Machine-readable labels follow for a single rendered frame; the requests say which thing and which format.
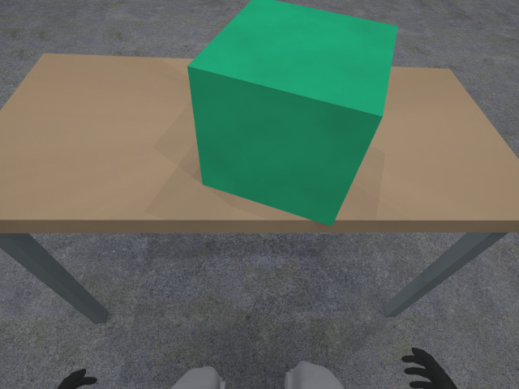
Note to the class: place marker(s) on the left robot thigh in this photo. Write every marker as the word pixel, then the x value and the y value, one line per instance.
pixel 200 378

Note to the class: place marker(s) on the right robot thigh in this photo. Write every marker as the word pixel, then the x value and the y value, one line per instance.
pixel 311 376

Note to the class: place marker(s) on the robot thigh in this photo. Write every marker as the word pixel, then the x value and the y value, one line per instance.
pixel 200 378
pixel 311 376

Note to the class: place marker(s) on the left robot hand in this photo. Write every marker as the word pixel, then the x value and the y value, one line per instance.
pixel 76 379

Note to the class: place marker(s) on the right robot hand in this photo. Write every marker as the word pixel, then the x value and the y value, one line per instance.
pixel 434 372

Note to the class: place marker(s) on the carton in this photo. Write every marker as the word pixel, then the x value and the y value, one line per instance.
pixel 286 101

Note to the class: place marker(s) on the table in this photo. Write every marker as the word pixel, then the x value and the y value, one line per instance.
pixel 107 144

